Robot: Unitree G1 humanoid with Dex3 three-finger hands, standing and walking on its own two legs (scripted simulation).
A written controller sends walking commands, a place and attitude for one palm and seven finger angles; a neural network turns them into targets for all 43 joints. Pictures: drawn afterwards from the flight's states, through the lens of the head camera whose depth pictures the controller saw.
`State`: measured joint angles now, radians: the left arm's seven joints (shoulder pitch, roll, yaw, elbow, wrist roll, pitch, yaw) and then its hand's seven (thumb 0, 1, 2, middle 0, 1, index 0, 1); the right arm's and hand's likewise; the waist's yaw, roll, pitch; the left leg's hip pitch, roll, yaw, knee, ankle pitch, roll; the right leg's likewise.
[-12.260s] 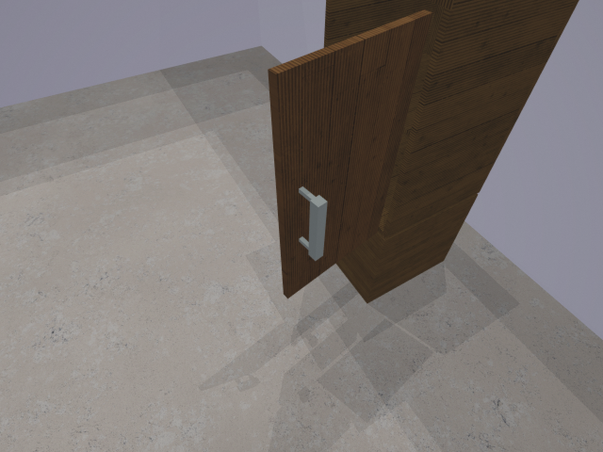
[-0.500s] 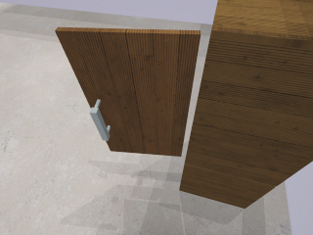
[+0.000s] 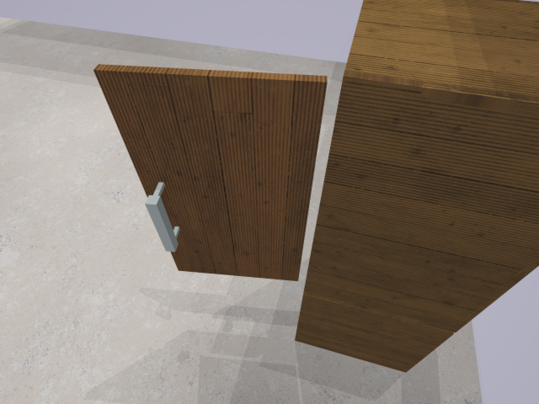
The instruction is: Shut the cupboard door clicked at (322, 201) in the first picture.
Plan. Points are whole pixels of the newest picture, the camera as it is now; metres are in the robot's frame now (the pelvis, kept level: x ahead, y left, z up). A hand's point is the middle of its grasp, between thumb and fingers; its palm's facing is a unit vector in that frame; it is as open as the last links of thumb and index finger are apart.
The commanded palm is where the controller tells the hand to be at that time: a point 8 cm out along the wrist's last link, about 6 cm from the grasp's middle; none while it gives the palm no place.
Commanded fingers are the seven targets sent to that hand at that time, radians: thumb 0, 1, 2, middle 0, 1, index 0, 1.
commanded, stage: come to a stop and stand still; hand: left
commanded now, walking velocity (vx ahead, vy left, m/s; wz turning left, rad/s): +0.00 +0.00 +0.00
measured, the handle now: (166, 218) +0.47 +0.25 -0.07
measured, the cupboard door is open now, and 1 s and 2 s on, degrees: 100 100 100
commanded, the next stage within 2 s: look again from close up in 0.72 s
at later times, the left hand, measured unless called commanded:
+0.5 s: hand out of the picture -0.03 +0.20 -0.18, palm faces +0.02 -0.98 -0.19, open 7.4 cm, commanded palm none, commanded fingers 0.00 0.90 0.90 -0.20 -0.30 -0.20 -0.30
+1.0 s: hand out of the picture -0.03 +0.20 -0.18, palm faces +0.00 -0.99 -0.16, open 7.4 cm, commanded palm none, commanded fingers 0.00 0.90 0.90 -0.20 -0.30 -0.20 -0.30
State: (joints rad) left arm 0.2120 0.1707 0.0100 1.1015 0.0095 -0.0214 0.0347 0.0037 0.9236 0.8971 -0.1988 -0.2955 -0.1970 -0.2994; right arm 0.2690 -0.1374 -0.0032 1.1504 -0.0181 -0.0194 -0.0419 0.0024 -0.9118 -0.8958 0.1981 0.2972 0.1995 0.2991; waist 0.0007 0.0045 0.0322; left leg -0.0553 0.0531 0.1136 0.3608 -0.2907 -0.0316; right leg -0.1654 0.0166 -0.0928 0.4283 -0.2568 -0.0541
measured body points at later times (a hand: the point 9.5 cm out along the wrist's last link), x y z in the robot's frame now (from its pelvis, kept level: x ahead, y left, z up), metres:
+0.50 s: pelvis -0.03 +0.03 -0.01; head -0.04 +0.02 +0.44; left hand -0.03 +0.25 -0.16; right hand -0.03 -0.18 -0.17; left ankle -0.05 +0.13 -0.74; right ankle -0.01 -0.08 -0.74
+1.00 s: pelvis -0.01 +0.05 +0.00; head +0.01 +0.05 +0.45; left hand -0.03 +0.26 -0.16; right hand -0.04 -0.16 -0.17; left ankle -0.05 +0.13 -0.74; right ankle -0.01 -0.08 -0.74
